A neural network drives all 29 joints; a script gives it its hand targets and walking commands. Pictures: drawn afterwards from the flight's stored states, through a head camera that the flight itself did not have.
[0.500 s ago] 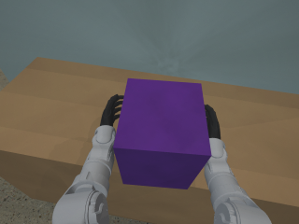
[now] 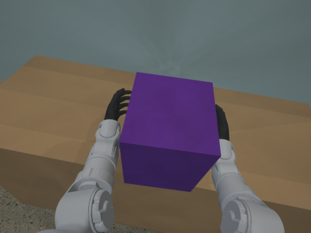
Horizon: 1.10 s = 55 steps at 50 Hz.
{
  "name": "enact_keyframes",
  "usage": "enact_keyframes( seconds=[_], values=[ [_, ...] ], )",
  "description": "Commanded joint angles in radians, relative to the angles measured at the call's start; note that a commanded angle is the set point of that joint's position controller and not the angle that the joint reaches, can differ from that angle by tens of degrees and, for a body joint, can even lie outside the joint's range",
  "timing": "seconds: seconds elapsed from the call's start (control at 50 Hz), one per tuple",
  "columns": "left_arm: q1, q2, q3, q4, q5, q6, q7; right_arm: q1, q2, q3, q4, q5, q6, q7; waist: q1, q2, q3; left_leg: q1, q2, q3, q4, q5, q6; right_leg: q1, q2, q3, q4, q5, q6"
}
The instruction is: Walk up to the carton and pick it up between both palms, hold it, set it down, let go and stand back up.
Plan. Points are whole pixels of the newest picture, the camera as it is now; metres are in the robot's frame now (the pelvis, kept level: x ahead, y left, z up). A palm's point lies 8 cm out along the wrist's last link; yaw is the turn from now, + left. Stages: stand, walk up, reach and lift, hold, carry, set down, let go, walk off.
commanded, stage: reach and lift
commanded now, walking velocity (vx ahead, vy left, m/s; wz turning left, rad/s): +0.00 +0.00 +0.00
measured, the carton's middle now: (165, 136) +0.38 +0.00 +0.05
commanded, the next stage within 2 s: none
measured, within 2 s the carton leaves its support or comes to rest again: neither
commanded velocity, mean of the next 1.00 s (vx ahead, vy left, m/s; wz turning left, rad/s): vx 0.00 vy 0.00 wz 0.00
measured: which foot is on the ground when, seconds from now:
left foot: down 0.00-1.00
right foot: down 0.00-1.00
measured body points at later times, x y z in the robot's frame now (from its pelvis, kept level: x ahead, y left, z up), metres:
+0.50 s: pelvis +0.01 +0.00 +0.00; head -0.02 +0.03 +0.45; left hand +0.41 +0.15 +0.15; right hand +0.40 -0.14 +0.14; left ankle +0.00 +0.12 -0.75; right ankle +0.03 -0.11 -0.75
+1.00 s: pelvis -0.01 +0.01 +0.00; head -0.05 +0.04 +0.44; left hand +0.39 +0.15 +0.19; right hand +0.38 -0.14 +0.17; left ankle +0.00 +0.12 -0.75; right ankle +0.03 -0.11 -0.75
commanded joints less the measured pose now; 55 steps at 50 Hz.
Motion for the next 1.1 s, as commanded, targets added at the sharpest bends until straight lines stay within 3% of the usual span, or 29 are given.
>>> enact_keyframes(
  seconds=[0.0,0.02,0.1,0.2,0.28,0.44,0.58,0.7,0.82,1.08],
  values=[
    [-0.666,-0.547,-0.307,-0.113,-0.01,-0.02,-0.087,-0.832,0.514,0.345,-0.219,-0.036,-0.072,0.157,0.03,0.089,-0.536,0.058,-0.045,0.092,-0.019,0.159,-0.014,0.341,0.021,-0.045,0.056,0.153,0.012],
    [-0.656,-0.579,-0.355,-0.14,-0.018,-0.006,-0.069,-0.827,0.455,0.356,-0.18,0.005,-0.063,0.159,0.043,0.14,-0.495,0.133,-0.012,0.081,-0.004,0.226,-0.042,0.285,0.036,-0.065,0.053,0.107,-0.015],
    [-0.667,-0.624,-0.446,-0.196,-0.088,0.034,-0.057,-0.858,0.501,0.473,-0.286,0.104,-0.014,0.149,0.006,0.088,-0.591,0.179,-0.019,0.065,0.047,0.326,-0.037,0.305,0.039,-0.037,0.05,0.211,-0.002],
    [-0.638,-0.636,-0.493,-0.27,-0.133,0.099,-0.09,-0.85,0.557,0.59,-0.39,0.209,0.09,0.119,-0.018,0.048,-0.538,0.141,-0.049,0.037,0.042,0.277,-0.017,0.442,0.024,-0.007,0.075,0.354,0.033],
    [-0.585,-0.627,-0.506,-0.364,-0.146,0.221,-0.125,-0.836,0.575,0.663,-0.494,0.295,0.195,0.088,-0.031,0.02,-0.449,0.137,-0.068,0.023,0.027,0.229,-0.008,0.505,0.018,0.006,0.078,0.396,0.058],
    [-0.497,-0.612,-0.57,-0.568,-0.166,0.434,-0.161,-0.824,0.538,0.766,-0.709,0.437,0.342,0.047,-0.073,0.056,-0.342,0.173,-0.084,-0.012,0.041,0.263,-0.023,0.501,0.03,0.002,0.08,0.39,0.062],
    [-0.526,-0.639,-0.648,-0.702,-0.182,0.539,-0.153,-0.847,0.494,0.758,-0.817,0.489,0.404,0.054,-0.117,0.133,-0.336,0.274,-0.066,-0.04,0.073,0.347,-0.06,0.395,0.055,-0.027,0.064,0.248,0.036],
    [-0.542,-0.663,-0.687,-0.736,-0.191,0.598,-0.126,-0.881,0.459,0.733,-0.844,0.503,0.443,0.071,-0.13,0.167,-0.333,0.361,-0.041,-0.055,0.084,0.362,-0.08,0.288,0.07,-0.051,0.045,0.114,0.022],
    [-0.555,-0.654,-0.657,-0.729,-0.184,0.658,-0.124,-0.938,0.458,0.722,-0.852,0.513,0.486,0.078,-0.119,0.142,-0.327,0.333,-0.042,-0.045,0.068,0.301,-0.058,0.306,0.069,-0.043,0.044,0.077,0.022],
    [-0.611,-0.587,-0.57,-0.708,-0.183,0.73,-0.149,-1.023,0.549,0.765,-0.855,0.563,0.587,0.045,-0.089,0.068,-0.336,0.198,-0.081,-0.015,0.032,0.159,0.014,0.429,0.056,0.004,0.064,0.148,0.053]
  ],
)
